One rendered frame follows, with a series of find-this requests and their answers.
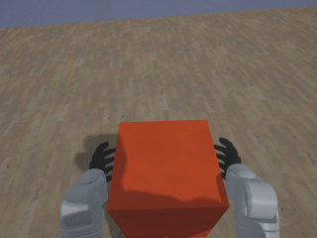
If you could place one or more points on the right robot forearm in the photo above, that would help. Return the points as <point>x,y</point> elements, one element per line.
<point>256,205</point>

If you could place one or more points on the robot left hand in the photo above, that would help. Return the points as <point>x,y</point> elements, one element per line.
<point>98,161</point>

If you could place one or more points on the carton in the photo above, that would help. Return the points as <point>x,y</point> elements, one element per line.
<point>166,180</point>

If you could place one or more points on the left robot forearm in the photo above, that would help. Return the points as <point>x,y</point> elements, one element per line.
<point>81,206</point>

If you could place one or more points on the robot right hand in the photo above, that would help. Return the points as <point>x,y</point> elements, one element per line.
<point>231,157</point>

